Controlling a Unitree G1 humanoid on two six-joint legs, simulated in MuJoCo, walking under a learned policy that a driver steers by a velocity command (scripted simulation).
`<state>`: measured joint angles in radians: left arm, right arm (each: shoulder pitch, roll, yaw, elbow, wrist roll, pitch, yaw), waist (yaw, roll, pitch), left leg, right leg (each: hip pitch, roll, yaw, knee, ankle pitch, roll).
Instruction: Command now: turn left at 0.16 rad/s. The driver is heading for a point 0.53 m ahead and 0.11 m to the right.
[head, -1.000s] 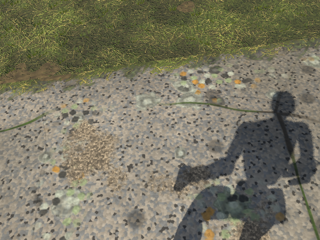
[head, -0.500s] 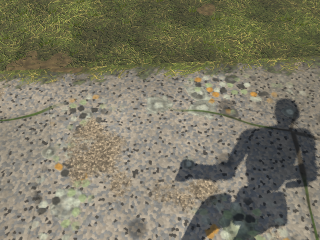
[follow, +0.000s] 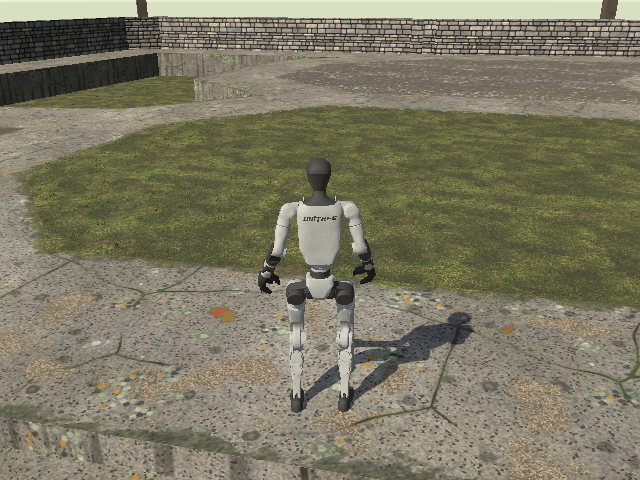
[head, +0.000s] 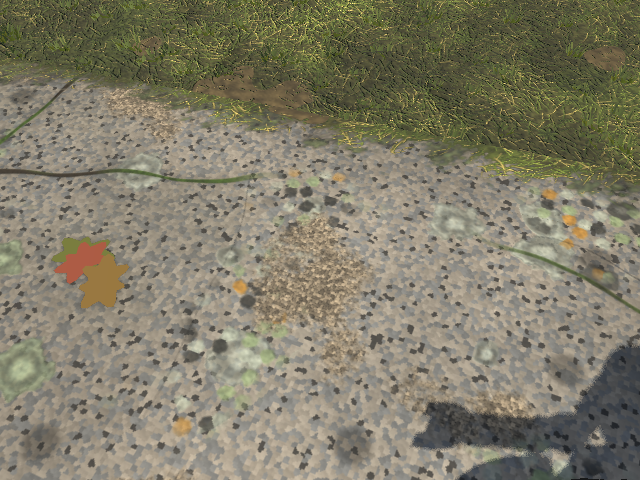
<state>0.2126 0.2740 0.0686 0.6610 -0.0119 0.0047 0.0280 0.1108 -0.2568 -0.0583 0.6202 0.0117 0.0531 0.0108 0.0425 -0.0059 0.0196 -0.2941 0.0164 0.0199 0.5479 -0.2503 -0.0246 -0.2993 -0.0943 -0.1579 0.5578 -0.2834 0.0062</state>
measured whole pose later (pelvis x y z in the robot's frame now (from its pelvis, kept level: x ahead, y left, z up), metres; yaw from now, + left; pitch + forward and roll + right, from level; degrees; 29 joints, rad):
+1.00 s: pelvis +0.26 -0.09 -0.02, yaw -15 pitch +3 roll +1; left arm 0.40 0.31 0.06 0.76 0.01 -0.04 0.03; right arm 0.05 -0.28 -0.05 0.69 0.02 -0.09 0.06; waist 0.04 -0.01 0.04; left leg -0.54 -0.07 0.07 0.59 -0.09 0.09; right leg -0.02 0.01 0.02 0.83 -0.48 -0.02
